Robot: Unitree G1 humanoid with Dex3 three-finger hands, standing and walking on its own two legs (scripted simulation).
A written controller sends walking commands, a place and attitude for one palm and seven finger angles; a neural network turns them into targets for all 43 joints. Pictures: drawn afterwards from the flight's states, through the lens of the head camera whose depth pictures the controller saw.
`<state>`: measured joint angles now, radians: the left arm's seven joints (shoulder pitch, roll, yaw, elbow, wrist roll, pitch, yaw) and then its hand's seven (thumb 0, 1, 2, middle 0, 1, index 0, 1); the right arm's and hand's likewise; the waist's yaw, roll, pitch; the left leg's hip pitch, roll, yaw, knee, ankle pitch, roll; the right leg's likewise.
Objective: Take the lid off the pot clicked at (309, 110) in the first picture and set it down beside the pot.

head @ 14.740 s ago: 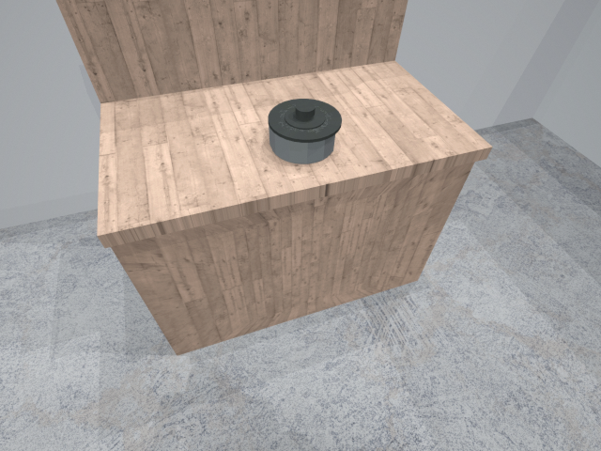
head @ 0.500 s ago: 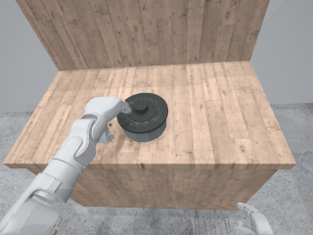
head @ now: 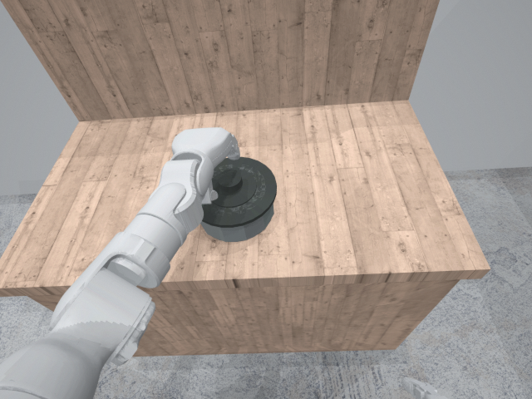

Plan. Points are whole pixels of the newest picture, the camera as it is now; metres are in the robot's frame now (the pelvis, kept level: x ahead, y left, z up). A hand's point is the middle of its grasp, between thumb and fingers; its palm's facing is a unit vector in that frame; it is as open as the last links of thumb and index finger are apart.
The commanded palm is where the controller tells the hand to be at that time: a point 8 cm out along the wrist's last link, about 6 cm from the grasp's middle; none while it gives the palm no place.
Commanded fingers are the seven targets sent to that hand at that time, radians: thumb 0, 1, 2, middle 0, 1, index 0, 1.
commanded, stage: move the open hand above the knob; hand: left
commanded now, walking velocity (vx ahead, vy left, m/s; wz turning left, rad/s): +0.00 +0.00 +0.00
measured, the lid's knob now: (230, 180) +0.50 +0.07 +0.02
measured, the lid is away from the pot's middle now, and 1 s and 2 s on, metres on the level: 0.01 0.01 0.01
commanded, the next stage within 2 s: lower the open fingers around the knob in 0.80 s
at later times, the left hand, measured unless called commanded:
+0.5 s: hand (223, 165) +0.47 +0.07 +0.09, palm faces -0.30 -0.05 -0.95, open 10.4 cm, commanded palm +0.46 +0.08 +0.14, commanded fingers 0.00 -0.28 1.32 -0.80 -0.08 -0.80 -0.08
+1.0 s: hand (218, 169) +0.47 +0.08 +0.08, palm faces -0.32 -0.04 -0.95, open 10.4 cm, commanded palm +0.46 +0.08 +0.14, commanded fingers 0.00 -0.28 1.32 -0.80 -0.08 -0.80 -0.08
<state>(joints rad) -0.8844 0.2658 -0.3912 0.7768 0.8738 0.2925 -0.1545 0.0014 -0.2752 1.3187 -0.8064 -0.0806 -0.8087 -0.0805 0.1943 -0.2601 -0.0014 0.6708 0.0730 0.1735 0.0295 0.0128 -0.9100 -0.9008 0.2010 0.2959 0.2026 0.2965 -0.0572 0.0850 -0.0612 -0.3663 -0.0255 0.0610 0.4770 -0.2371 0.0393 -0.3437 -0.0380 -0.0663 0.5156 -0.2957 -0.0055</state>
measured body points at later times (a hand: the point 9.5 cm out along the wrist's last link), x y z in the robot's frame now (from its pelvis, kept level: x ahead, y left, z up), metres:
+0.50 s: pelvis +0.00 +0.00 +0.00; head +0.04 -0.04 +0.45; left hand +0.48 +0.07 +0.14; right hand +0.06 -0.26 -0.14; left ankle +0.00 +0.10 -0.74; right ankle -0.03 -0.11 -0.74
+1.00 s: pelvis +0.01 +0.00 +0.00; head +0.04 -0.03 +0.45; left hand +0.48 +0.08 +0.14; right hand +0.09 -0.25 -0.14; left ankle +0.00 +0.10 -0.74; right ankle -0.03 -0.11 -0.74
